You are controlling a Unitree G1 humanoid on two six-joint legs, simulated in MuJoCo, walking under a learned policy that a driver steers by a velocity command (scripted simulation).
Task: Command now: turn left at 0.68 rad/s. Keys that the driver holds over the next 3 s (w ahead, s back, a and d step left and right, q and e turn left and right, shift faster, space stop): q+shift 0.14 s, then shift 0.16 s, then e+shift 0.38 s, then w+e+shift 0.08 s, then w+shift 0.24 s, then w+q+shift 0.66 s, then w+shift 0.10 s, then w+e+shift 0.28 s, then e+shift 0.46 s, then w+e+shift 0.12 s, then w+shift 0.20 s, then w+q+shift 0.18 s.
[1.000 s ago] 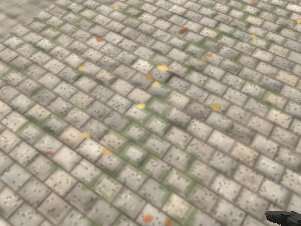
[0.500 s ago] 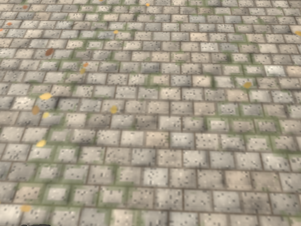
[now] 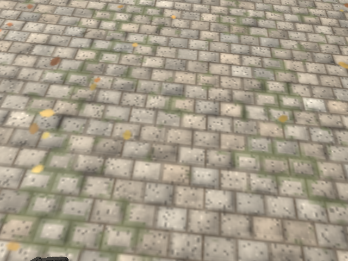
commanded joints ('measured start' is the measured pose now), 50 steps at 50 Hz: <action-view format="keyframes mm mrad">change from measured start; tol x16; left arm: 1 -124 89 30 -133 17 -33 1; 28 153 238 66 -29 -18 -73 -30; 50 14 122 35 -67 43 -26 -115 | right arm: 1 127 -253 -67 -78 -42 -44 -7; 27 -172 -106 -16 -154 -29 -26 -61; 50 208 -132 -14 24 -44 -131 2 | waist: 1 -53 259 -194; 20 32 198 -107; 26 40 -190 -73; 37 -55 -85 -185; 39 -31 294 -92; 50 -16 184 81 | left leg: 1 377 373 -639 -296 785 356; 18 158 175 -387 -217 537 169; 21 101 107 -330 -207 321 98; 28 -224 -94 -198 382 -298 -81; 34 -27 -112 -150 -2 -59 -104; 37 392 -47 -142 -284 80 -39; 39 389 392 -802 -497 -477 132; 40 314 397 -819 -527 -558 165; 50 228 210 -321 -572 -202 98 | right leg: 1 -390 107 176 499 -271 48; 6 -344 82 195 398 43 58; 20 110 37 102 -268 294 31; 23 100 -105 361 -305 710 -123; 27 244 -232 692 -398 666 -311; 34 179 -70 572 -354 561 -181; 37 -194 29 544 -339 -190 -104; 38 -384 133 383 -29 -251 -46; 42 -576 43 295 375 143 -22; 50 -560 98 251 347 357 2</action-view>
